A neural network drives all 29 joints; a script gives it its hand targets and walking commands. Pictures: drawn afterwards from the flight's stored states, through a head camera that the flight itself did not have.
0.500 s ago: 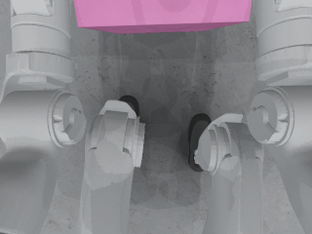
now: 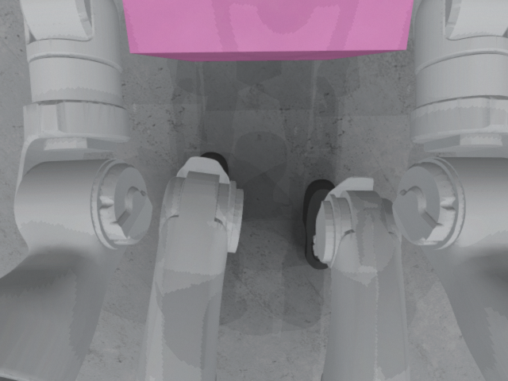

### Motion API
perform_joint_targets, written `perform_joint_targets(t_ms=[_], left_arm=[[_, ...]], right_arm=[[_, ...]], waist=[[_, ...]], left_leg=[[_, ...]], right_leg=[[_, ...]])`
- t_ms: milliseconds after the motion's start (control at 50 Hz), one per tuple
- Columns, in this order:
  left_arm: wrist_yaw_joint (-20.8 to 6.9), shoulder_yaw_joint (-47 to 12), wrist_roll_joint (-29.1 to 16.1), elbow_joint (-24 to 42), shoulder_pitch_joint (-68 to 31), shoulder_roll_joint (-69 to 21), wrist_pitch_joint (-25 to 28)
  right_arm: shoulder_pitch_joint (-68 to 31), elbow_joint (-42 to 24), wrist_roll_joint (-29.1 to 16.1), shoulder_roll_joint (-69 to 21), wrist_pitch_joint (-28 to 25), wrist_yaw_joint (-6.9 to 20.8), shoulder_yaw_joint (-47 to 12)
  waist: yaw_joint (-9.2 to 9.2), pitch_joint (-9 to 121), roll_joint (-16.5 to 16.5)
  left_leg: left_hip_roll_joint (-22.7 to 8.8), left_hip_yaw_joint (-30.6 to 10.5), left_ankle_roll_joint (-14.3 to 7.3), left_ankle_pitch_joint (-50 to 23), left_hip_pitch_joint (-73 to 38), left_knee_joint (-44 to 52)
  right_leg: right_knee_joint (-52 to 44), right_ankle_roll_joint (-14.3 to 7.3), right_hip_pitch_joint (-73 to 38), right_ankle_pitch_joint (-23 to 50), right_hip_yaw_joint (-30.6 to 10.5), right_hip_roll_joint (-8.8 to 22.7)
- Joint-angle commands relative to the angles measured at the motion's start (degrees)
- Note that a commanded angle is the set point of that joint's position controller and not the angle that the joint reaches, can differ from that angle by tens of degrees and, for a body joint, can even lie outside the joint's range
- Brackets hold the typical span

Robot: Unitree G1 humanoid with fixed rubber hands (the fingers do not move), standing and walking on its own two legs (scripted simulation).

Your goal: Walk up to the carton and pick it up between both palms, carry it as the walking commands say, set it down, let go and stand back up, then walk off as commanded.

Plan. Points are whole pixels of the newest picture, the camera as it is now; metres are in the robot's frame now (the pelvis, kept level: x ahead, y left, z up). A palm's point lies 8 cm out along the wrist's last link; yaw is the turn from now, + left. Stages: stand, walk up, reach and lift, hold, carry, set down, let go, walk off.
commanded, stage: reach and lift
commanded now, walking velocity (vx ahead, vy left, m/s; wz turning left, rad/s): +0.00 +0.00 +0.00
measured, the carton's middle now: out of the picture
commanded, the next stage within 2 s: none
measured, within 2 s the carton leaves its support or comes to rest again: neither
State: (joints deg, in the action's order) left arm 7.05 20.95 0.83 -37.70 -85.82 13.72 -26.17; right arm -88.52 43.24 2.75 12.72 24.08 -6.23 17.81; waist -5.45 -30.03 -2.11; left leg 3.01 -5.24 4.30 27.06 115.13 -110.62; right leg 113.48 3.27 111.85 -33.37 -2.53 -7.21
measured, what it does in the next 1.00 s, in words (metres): rises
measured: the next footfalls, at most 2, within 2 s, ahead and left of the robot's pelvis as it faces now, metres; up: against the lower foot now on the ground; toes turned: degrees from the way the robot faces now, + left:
none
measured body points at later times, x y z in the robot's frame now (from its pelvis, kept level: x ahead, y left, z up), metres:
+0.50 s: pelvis -0.01 +0.00 +0.05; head +0.35 +0.04 +0.29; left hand +0.54 +0.22 -0.08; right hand +0.58 -0.08 -0.09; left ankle +0.14 +0.14 -0.41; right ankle +0.12 -0.12 -0.41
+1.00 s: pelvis -0.02 +0.00 +0.09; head +0.33 +0.04 +0.37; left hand +0.52 +0.22 -0.01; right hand +0.56 -0.09 -0.02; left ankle +0.14 +0.14 -0.41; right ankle +0.12 -0.12 -0.41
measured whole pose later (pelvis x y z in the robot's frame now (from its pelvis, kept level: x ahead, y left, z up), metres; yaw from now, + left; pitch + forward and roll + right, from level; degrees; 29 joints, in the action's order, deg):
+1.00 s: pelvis -0.02 +0.00 +0.09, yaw +1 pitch +24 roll -1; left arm 7.2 21.4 2.5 -30.7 -76.7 9.3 -29.7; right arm -78.2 36.4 4.7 9.5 26.9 -3.8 19.5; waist -4.8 -30.0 -1.6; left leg 3.8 -6.3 4.4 22.4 93.8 -92.4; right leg 95.0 2.9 91.1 -28.0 -3.8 -7.4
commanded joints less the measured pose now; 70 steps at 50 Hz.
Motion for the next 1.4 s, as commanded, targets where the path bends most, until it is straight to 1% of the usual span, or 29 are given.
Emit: perform_joint_targets(t_ms=[0, 80, 120, 200, 280, 340, 500, 520, 620, 640, 680, 720, 780, 840, 980, 1000, 1020, 1040, 1080, 1100, 1160, 1180, 1200, 1220, 1260, 1300, 1340, 1360, 1380], left_arm=[[-20.6, -28.3, -9.3, 8.5, -43.8, -56.7, 2.7], [-20.9, -29.2, -9.8, 10.8, -43.9, -58.2, 2.4], [-20.9, -29.7, -10.0, 11.6, -45.0, -57.8, 2.4], [-20.7, -31.4, -10.3, 12.4, -43.9, -59.2, 1.7], [-20.4, -32.3, -10.7, 14.0, -44.8, -60.3, 1.2], [-20.2, -32.5, -10.5, 13.7, -44.6, -61.0, 1.0], [-19.6, -32.8, -10.1, 12.4, -42.9, -64.0, 0.1], [-19.6, -33.2, -10.4, 12.4, -42.1, -64.7, -0.1], [-20.1, -34.1, -10.5, 13.8, -42.2, -66.1, -0.2], [-20.0, -33.3, -10.4, 13.1, -41.4, -65.3, 0.0], [-20.0, -35.2, -11.3, 16.7, -42.8, -65.9, 0.1], [-20.1, -33.7, -10.3, 13.4, -40.6, -65.2, -0.1], [-19.9, -35.2, -10.6, 15.8, -39.4, -65.4, -0.2], [-20.0, -35.1, -10.5, 15.9, -40.1, -65.6, -0.1], [-20.1, -35.7, -10.4, 15.8, -37.4, -66.7, -0.2], [-20.0, -36.5, -11.1, 17.4, -37.6, -67.0, -0.2], [-20.0, -36.1, -10.5, 15.4, -36.4, -66.6, -0.4], [-20.2, -35.3, -10.2, 14.1, -36.0, -66.7, -0.4], [-20.1, -35.7, -10.3, 15.4, -35.8, -67.2, -0.2], [-20.2, -36.0, -10.7, 15.9, -35.7, -67.6, 0.0], [-19.9, -37.2, -10.9, 16.8, -36.3, -68.1, -0.2], [-19.8, -37.4, -10.6, 16.5, -35.7, -68.2, -0.3], [-19.7, -37.3, -10.2, 16.0, -34.1, -68.7, -0.3], [-19.7, -38.2, -10.9, 17.2, -34.7, -69.8, -0.3], [-19.5, -38.0, -10.5, 16.7, -33.6, -69.4, -0.3], [-19.4, -38.3, -10.4, 17.8, -34.1, -69.4, -0.2], [-19.5, -38.8, -10.6, 17.4, -31.8, -70.7, -0.2], [-19.4, -38.9, -10.7, 17.9, -32.7, -70.6, 0.0], [-19.3, -39.3, -10.7, 18.3, -32.7, -70.7, 0.0]], right_arm=[[-40.1, -8.1, -8.8, -62.5, -1.7, 15.7, -25.2], [-40.4, -10.5, -9.1, -63.5, -1.3, 15.9, -26.4], [-40.1, -11.5, -9.3, -64.0, -1.1, 15.8, -27.1], [-39.6, -12.8, -9.3, -63.9, -0.8, 16.2, -27.3], [-40.4, -13.7, -9.7, -64.0, -0.3, 16.7, -27.8], [-38.4, -11.2, -9.1, -64.4, 0.0, 17.1, -27.1], [-39.6, -12.6, -9.3, -64.4, 0.1, 18.1, -27.1], [-39.3, -13.1, -9.1, -64.5, 0.2, 18.3, -27.2], [-36.9, -11.5, -9.0, -66.2, 0.6, 18.8, -27.2], [-36.6, -11.8, -8.8, -66.2, 0.5, 18.7, -27.1], [-36.7, -14.0, -9.2, -67.0, 0.4, 18.6, -28.2], [-36.9, -13.1, -9.3, -67.0, 0.5, 18.5, -28.3], [-37.0, -16.1, -10.1, -68.0, 0.6, 18.3, -30.8], [-34.3, -13.8, -9.0, -68.0, 0.8, 18.3, -29.2], [-34.3, -16.6, -9.8, -69.0, 0.5, 18.1, -31.4], [-34.3, -17.7, -10.1, -69.7, 0.7, 18.0, -32.3], [-33.4, -15.9, -9.8, -69.4, 0.7, 18.1, -31.6], [-32.1, -14.4, -8.7, -69.3, 0.8, 18.1, -30.4], [-32.5, -15.5, -9.2, -69.7, 0.6, 18.1, -31.1], [-31.9, -16.3, -9.1, -70.2, 0.6, 17.9, -31.7], [-31.2, -15.9, -9.0, -69.6, 0.6, 18.2, -31.3], [-31.2, -15.8, -9.6, -70.2, 0.6, 18.3, -31.9], [-29.4, -15.0, -8.9, -70.2, 0.6, 18.4, -31.2], [-28.9, -15.5, -9.1, -71.0, 0.7, 18.4, -31.7], [-29.4, -15.5, -9.3, -70.3, 0.6, 18.8, -31.7], [-27.7, -14.2, -9.0, -71.0, 0.7, 18.9, -31.3], [-28.4, -17.2, -9.1, -70.2, 0.2, 18.9, -32.2], [-27.7, -15.7, -8.5, -70.5, 0.2, 19.0, -31.8], [-26.9, -15.2, -8.8, -71.2, 0.3, 19.1, -32.1]], waist=[[-3.28, 126.8, 0.7], [-2.60, 132.5, -0.7], [-3.29, 134.3, -0.4], [-1.83, 136.7, 0.4], [-1.48, 138.9, 1.2], [-1.34, 137.4, 1.7], [-0.88, 137.3, 2.6], [-0.09, 137.8, 1.8], [0.49, 139.0, 2.7], [0.00, 137.9, 1.5], [0.31, 142.9, 2.2], [-1.09, 138.8, 2.0], [-1.39, 143.4, 1.1], [-0.35, 140.5, 1.6], [-1.33, 142.1, 1.5], [-0.94, 144.7, 0.0], [-1.35, 141.4, 0.9], [-0.32, 139.6, 0.3], [-1.05, 140.1, 0.9], [-0.34, 141.6, 0.0], [0.23, 142.1, 1.5], [-0.53, 141.3, 1.6], [0.14, 140.5, 2.3], [0.78, 142.1, 1.5], [0.14, 140.6, 2.0], [0.45, 140.2, 2.4], [0.30, 141.1, 2.4], [1.11, 140.2, 2.1], [0.60, 140.3, 2.4]], left_leg=[[2.9, 12.5, -2.1, -19.6, -47.0, 7.4], [3.3, 12.1, -2.3, -21.2, -49.5, 9.0], [3.3, 12.3, -2.2, -21.7, -50.2, 9.5], [3.3, 11.6, -1.8, -22.1, -54.2, 11.1], [3.5, 11.3, -1.7, -21.4, -57.7, 12.5], [3.5, 11.2, -1.6, -20.6, -58.4, 13.7], [3.6, 10.7, -1.2, -18.2, -62.2, 16.9], [3.6, 10.1, -1.3, -18.1, -63.6, 17.9], [3.7, 10.7, -1.0, -17.8, -64.0, 18.8], [3.7, 10.7, -1.3, -18.3, -62.9, 19.3], [4.0, 10.5, -1.0, -19.6, -66.2, 19.8], [3.8, 10.9, -1.4, -18.1, -63.9, 20.6], [4.3, 10.7, -1.5, -20.9, -66.7, 21.1], [4.2, 10.9, -1.4, -18.4, -66.1, 22.7], [4.6, 10.6, -1.7, -19.1, -68.6, 25.1], [4.7, 10.7, -1.6, -19.8, -70.7, 25.5], [4.4, 10.8, -1.6, -18.7, -69.0, 25.8], [4.4, 10.6, -1.8, -17.0, -67.9, 26.1], [4.7, 10.6, -1.8, -17.6, -69.2, 27.3], [4.5, 10.3, -1.7, -18.2, -70.3, 27.4], [4.5, 9.6, -1.6, -18.1, -72.7, 28.7], [4.5, 9.8, -1.6, -17.5, -72.8, 29.3], [4.5, 9.8, -1.5, -17.9, -74.0, 29.7], [4.5, 9.6, -1.4, -18.1, -76.1, 30.0], [4.3, 9.2, -1.4, -18.1, -76.9, 31.1], [4.3, 9.2, -1.3, -17.0, -77.4, 32.0], [4.5, 9.0, -1.4, -18.5, -78.6, 32.8], [4.6, 8.5, -1.5, -17.7, -78.7, 33.4], [4.4, 8.6, -1.2, -17.6, -78.8, 33.8]], right_leg=[[-11.1, -2.5, -33.8, 16.8, 7.8, -2.5], [-12.6, -2.2, -37.8, 18.7, 8.1, -2.7], [-13.2, -2.5, -38.7, 19.4, 7.5, -2.6], [-14.4, -2.3, -39.0, 19.6, 8.2, -3.0], [-16.0, -2.4, -39.3, 18.5, 8.2, -3.1], [-16.8, -2.5, -38.4, 17.4, 8.2, -3.0], [-20.0, -2.6, -38.1, 14.6, 8.5, -3.1], [-20.4, -2.6, -38.6, 14.6, 9.1, -3.3], [-22.4, -2.7, -41.5, 15.0, 8.4, -3.2], [-22.8, -2.5, -41.9, 15.4, 8.3, -3.2], [-23.2, -2.6, -44.9, 16.9, 8.0, -3.4], [-24.2, -2.4, -44.2, 15.4, 7.4, -3.1], [-24.5, -2.2, -48.0, 18.4, 7.4, -3.5], [-26.1, -2.2, -47.3, 16.1, 7.0, -3.4], [-28.5, -2.0, -51.4, 17.4, 6.6, -3.4], [-29.1, -1.9, -54.1, 18.0, 6.6, -3.4], [-29.6, -1.8, -52.2, 16.6, 6.0, -3.2], [-30.2, -2.0, -51.6, 15.4, 6.0, -3.2], [-30.7, -1.8, -53.2, 16.3, 6.1, -3.2], [-31.2, -1.9, -54.7, 16.8, 6.1, -3.3], [-31.9, -2.1, -54.0, 16.5, 6.0, -3.3], [-32.6, -1.8, -54.6, 15.8, 5.8, -3.2], [-33.1, -2.1, -53.9, 16.2, 6.0, -3.3], [-33.9, -2.2, -55.4, 16.4, 6.0, -3.4], [-34.1, -2.1, -53.7, 15.9, 6.3, -3.3], [-35.2, -2.2, -54.6, 15.0, 5.7, -3.3], [-35.8, -2.0, -56.5, 16.5, 5.5, -3.4], [-36.4, -2.1, -55.9, 15.8, 5.7, -3.5], [-36.6, -2.3, -56.3, 15.7, 5.6, -3.4]])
